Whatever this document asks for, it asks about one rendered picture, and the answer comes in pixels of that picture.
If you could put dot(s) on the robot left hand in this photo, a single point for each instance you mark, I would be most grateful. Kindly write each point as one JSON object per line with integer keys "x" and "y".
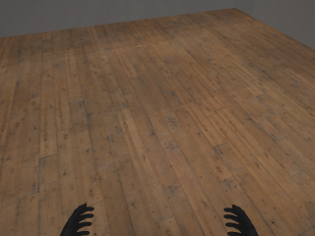
{"x": 72, "y": 225}

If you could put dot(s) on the robot right hand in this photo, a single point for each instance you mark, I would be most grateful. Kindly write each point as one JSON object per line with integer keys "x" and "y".
{"x": 245, "y": 225}

